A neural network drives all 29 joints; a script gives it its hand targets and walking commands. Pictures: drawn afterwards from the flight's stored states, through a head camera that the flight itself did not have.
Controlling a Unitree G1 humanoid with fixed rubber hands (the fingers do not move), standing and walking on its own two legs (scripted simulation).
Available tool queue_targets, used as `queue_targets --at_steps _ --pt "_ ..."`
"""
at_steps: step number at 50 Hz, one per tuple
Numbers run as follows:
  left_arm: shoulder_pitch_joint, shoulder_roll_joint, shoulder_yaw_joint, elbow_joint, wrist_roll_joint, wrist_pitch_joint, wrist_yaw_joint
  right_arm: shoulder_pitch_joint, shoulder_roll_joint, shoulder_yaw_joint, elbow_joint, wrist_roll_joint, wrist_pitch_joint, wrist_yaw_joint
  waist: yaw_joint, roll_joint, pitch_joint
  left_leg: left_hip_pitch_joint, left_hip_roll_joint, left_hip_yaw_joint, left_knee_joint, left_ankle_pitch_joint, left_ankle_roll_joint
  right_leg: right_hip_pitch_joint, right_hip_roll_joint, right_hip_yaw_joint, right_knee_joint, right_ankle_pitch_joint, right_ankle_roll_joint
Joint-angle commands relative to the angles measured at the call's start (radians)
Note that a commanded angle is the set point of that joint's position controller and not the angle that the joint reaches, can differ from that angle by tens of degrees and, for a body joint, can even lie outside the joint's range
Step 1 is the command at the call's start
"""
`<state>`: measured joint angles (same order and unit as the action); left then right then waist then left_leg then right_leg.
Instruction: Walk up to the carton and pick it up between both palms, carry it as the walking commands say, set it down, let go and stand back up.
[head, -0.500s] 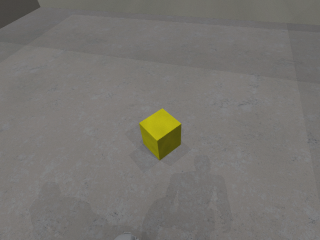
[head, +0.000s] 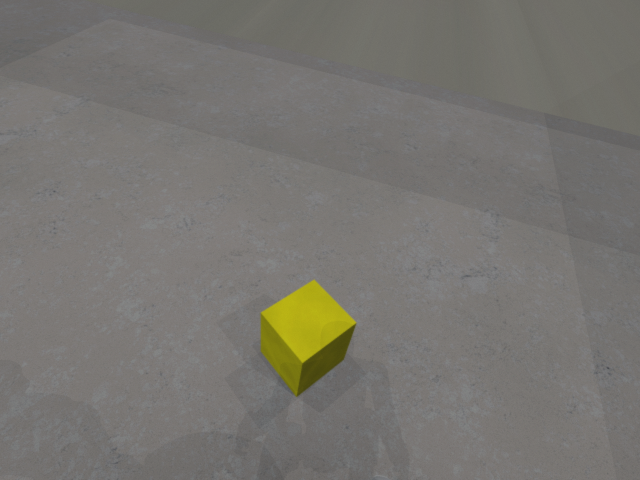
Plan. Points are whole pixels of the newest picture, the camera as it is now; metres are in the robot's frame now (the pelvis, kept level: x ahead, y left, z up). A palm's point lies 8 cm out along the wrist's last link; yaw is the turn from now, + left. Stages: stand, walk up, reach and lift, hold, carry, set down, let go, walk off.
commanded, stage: walk up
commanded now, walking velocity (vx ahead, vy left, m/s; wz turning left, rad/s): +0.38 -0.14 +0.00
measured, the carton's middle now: (305, 338) +0.68 -0.02 -0.66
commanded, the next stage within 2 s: none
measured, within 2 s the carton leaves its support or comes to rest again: neither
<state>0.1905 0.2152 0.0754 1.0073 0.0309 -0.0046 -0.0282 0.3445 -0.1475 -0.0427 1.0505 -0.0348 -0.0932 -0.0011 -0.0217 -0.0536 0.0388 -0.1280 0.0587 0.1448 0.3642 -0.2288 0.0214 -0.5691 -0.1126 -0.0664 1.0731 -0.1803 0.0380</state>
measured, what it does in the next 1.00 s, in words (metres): walks ahead: right foot, then left foot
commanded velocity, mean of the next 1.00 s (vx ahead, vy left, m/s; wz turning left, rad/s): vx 0.15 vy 0.04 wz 0.01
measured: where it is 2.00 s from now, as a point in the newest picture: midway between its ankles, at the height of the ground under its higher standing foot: outside the picture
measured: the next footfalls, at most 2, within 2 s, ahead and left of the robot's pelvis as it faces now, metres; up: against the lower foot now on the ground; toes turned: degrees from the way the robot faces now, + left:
right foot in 0.24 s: +0.27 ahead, -0.16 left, +0.00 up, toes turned -10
left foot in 0.70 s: +0.29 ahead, +0.12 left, +0.00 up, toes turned +5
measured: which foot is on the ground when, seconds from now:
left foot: down 0.00-0.24, up 0.26-0.68, down 0.70-1.00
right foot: up 0.00-0.22, down 0.24-0.70, up 0.72-0.96, down 0.98-1.00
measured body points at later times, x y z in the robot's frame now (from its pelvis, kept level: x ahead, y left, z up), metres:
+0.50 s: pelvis +0.17 -0.05 -0.01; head +0.20 -0.08 +0.44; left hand +0.19 +0.20 -0.14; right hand +0.20 -0.28 -0.18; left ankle +0.16 +0.11 -0.67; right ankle +0.23 -0.15 -0.75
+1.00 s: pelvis +0.20 +0.02 -0.01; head +0.21 +0.02 +0.44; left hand +0.21 +0.23 -0.18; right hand +0.27 -0.20 -0.16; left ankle +0.25 +0.12 -0.75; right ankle +0.19 -0.10 -0.75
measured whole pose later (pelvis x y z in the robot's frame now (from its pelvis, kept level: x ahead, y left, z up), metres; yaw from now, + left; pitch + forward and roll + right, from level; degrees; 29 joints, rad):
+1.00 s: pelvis +0.20 +0.02 -0.01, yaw +0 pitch -1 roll +1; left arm 0.26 0.14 0.03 1.12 0.01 0.03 0.03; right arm 0.19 -0.13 -0.02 1.05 0.00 0.00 -0.03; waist 0.01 -0.04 0.02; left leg -0.24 -0.01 0.09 0.42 -0.16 0.03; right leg -0.17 -0.04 -0.03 0.47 -0.28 0.00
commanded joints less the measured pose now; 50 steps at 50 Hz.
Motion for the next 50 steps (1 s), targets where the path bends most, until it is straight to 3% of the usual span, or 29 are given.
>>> queue_targets --at_steps 1,5,6,7,9,11,12,13,14,15,16,17,18,20,24,27,29,31,32,33,34,35,36,39,41,42,44,48,50 --pt "0.011 -0.003 -0.001 -0.048 -0.005 0.021 -0.017 0.102 -0.126 -0.019 -0.022 0.001 -0.012 -0.011 0.006 0.239 0.067 0.058 0.265 -0.13 -0.156 0.467 0.073 -0.089 -0.017 0.004 -0.122 0.07 0.007" --pt "-0.135 -0.023 -0.02 -0.091 -0.015 0.018 -0.025 0.131 -0.139 -0.02 -0.002 0.005 -0.001 -0.017 -0.025 0.241 0.098 0.084 0.246 -0.072 -0.153 0.512 0.047 -0.017 0.006 -0.042 -0.379 0.144 -0.009" --pt "-0.166 -0.028 -0.026 -0.102 -0.016 0.009 -0.022 0.127 -0.131 -0.021 0.004 0.008 -0.001 -0.016 -0.029 0.264 0.089 0.076 0.227 -0.05 -0.149 0.479 0.037 0.043 0.021 -0.063 -0.431 0.14 -0.016" --pt "-0.16 -0.035 -0.033 -0.114 -0.02 -0.004 -0.021 0.141 -0.126 -0.022 0.026 0.017 0.015 -0.018 -0.015 0.315 0.056 0.057 0.161 -0.017 -0.138 0.378 0.045 0.127 0.03 -0.068 -0.46 0.1 -0.022" --pt "-0.118 -0.008 -0.027 -0.089 -0.011 -0.02 -0.009 0.142 -0.142 -0.026 0.045 0.019 0.028 -0.022 -0.004 0.26 0.038 0.032 0.168 -0.021 -0.05 0.429 0.047 0.25 0.071 -0.098 -0.499 0.085 -0.026" --pt "0.057 0.058 -0.006 -0.022 -0.002 -0.053 0.014 0.156 -0.135 -0.018 0.059 0.028 0.032 -0.024 0.058 0.108 -0.031 -0.062 0.121 -0.025 0.173 0.386 0.017 0.516 0.071 -0.107 -0.632 0.187 -0.027" --pt "0.182 0.132 0.015 0.017 0.008 -0.068 0.027 0.159 -0.11 -0.012 0.046 0.033 0.027 -0.02 0.103 0.01 -0.119 -0.2 0.084 -0.025 0.34 0.158 -0.007 0.721 -0.076 0.018 -0.605 0.388 -0.061" --pt "0.279 0.196 0.025 0.025 0.017 -0.076 0.036 0.203 -0.056 -0.008 0.029 0.035 0.029 -0.017 0.117 -0.202 -0.247 -0.346 0.016 -0.028 0.622 -0.407 -0.032 0.86 -0.351 0.29 -0.633 0.648 -0.132" --pt "0.33 0.244 0.042 0.043 -0.014 -0.065 0.039 0.211 -0.085 -0.027 0.037 0.037 0.044 -0.023 0.134 -0.275 -0.304 -0.38 -0.011 -0.113 0.821 -0.429 -0.027 0.823 -0.421 0.405 -0.711 0.589 -0.24" --pt "0.256 0.202 0.038 0.021 -0.015 -0.063 0.044 0.188 -0.11 -0.036 0.037 0.02 0.05 -0.02 0.102 -0.103 -0.25 -0.382 0.024 -0.166 0.878 -0.366 -0.025 0.706 -0.396 0.425 -0.741 0.436 -0.229" --pt "0.205 0.167 0.028 0.023 -0.019 -0.061 0.051 0.166 -0.102 -0.046 0.041 0.002 0.058 -0.013 0.086 0.02 -0.189 -0.387 0.04 -0.183 0.911 -0.282 -0.039 0.597 -0.386 0.41 -0.758 0.35 -0.194" --pt "0.148 0.145 0.021 0.013 -0.017 -0.054 0.062 0.137 -0.081 -0.051 0.034 -0.005 0.07 -0.008 0.058 0.03 -0.124 -0.387 0.054 -0.191 0.914 -0.199 -0.055 0.504 -0.352 0.354 -0.767 0.358 -0.17" --pt "0.107 0.12 0.008 0.009 -0.017 -0.055 0.068 0.137 -0.047 -0.047 0.032 -0.002 0.081 -0.002 0.026 -0.026 -0.081 -0.373 0.069 -0.188 0.889 -0.147 -0.063 0.414 -0.317 0.273 -0.781 0.342 -0.16" --pt "0.069 0.076 -0.012 0.0 -0.015 -0.06 0.06 0.14 -0.026 -0.043 0.022 0.007 0.101 0.001 -0.001 -0.101 -0.064 -0.345 0.057 -0.158 0.834 -0.096 -0.065 0.339 -0.259 0.18 -0.802 0.262 -0.145" --pt "0.107 0.076 -0.006 0.027 -0.003 -0.054 0.061 0.049 -0.028 -0.043 -0.029 -0.002 0.128 0.01 0.017 -0.125 -0.022 -0.342 0.029 -0.118 0.617 -0.062 -0.072 0.291 -0.224 0.112 -0.854 0.072 -0.14" --pt "0.106 0.094 0.006 0.028 0.013 -0.045 0.062 -0.026 -0.044 -0.039 -0.071 -0.006 0.131 0.024 0.024 -0.196 0.001 -0.297 0.008 -0.101 0.443 -0.064 -0.068 0.248 -0.2 0.089 -0.9 -0.151 -0.137" --pt "0.097 0.052 -0.009 0.027 0.011 -0.043 0.047 -0.045 -0.007 -0.018 -0.079 0.012 0.118 0.02 0.014 -0.269 -0.03 -0.198 -0.022 -0.079 0.323 -0.037 -0.064 0.253 -0.13 0.063 -0.918 -0.155 -0.144" --pt "0.097 0.089 0.005 0.028 0.002 -0.032 0.052 -0.061 -0.058 -0.029 -0.068 0.014 0.108 -0.007 0.005 -0.167 -0.013 -0.129 -0.052 -0.046 0.217 0.014 -0.05 0.283 -0.122 0.023 -0.778 0.237 -0.148" --pt "0.104 0.101 0.004 0.035 0.0 -0.033 0.049 -0.017 -0.058 -0.025 -0.041 0.007 0.095 -0.012 -0.008 -0.106 -0.063 -0.054 -0.042 -0.035 0.109 0.054 -0.045 0.285 -0.136 0.01 -0.736 0.167 -0.126" --pt "0.12 0.088 -0.003 0.037 0.001 -0.027 0.043 0.025 -0.065 -0.021 -0.018 0.006 0.085 -0.012 -0.008 -0.036 -0.109 0.043 -0.04 -0.028 0.04 0.047 -0.041 0.244 -0.119 0.015 -0.725 -0.1 -0.087" --pt "0.146 0.043 -0.022 0.035 -0.001 -0.016 0.04 0.043 -0.111 -0.024 -0.013 0.005 0.078 -0.019 -0.019 0.065 -0.085 0.12 0.047 -0.127 -0.039 0.045 -0.034 0.148 -0.084 -0.009 -0.673 -0.183 -0.049" --pt "0.17 -0.032 -0.047 0.018 -0.008 -0.006 0.042 0.0 -0.176 -0.025 -0.042 0.003 0.072 -0.028 0.005 0.268 -0.073 0.091 0.257 -0.362 -0.153 0.082 -0.013 0.123 -0.018 -0.072 -0.525 -0.252 -0.007" --pt "0.158 -0.045 -0.051 0.027 -0.019 0.015 0.059 -0.075 -0.175 -0.019 -0.067 0.014 0.08 -0.028 0.01 0.279 -0.005 -0.087 0.29 -0.373 -0.2 0.104 0.083 0.191 0.01 -0.014 -0.456 -0.284 0.012" --pt "0.192 0.008 -0.021 0.06 -0.024 0.034 0.061 -0.155 -0.14 -0.013 -0.06 0.013 0.071 -0.032 0.051 0.243 0.012 -0.123 0.208 -0.263 -0.149 0.258 0.112 0.212 0.031 0.033 -0.282 -0.278 0.008" --pt "0.198 0.025 0.002 0.067 -0.02 0.039 0.062 -0.158 -0.145 -0.025 -0.082 0.015 0.068 -0.038 0.05 0.214 -0.059 -0.061 0.215 -0.232 -0.068 0.527 0.144 0.205 0.068 0.051 -0.176 -0.303 0.006" --pt "0.218 -0.001 -0.011 0.087 -0.015 0.041 0.062 -0.124 -0.1 -0.009 -0.065 0.017 0.065 -0.038 0.046 0.187 -0.126 -0.057 0.188 -0.202 -0.098 0.357 0.131 0.268 0.049 0.08 -0.232 -0.266 0.003" --pt "0.19 -0.034 -0.027 0.091 -0.02 0.044 0.063 -0.143 -0.102 -0.008 -0.058 0.011 0.07 -0.04 0.043 0.236 -0.054 -0.078 0.165 -0.232 -0.149 0.063 0.105 0.269 0.057 0.061 -0.364 -0.232 0.0" --pt "0.225 -0.02 -0.037 0.124 -0.024 0.03 0.069 -0.121 -0.116 -0.007 -0.033 0.04 0.089 -0.034 0.05 0.176 0.006 -0.136 0.14 -0.273 -0.131 -0.078 0.052 0.441 0.067 0.032 -0.72 -0.035 -0.039" --pt "0.193 0.007 -0.039 0.116 -0.016 0.008 0.065 -0.09 -0.077 0.001 -0.022 0.05 0.09 -0.027 0.022 0.069 0.03 -0.142 0.056 -0.219 -0.092 -0.026 0.006 0.419 -0.027 0.125 -0.785 -0.038 -0.075"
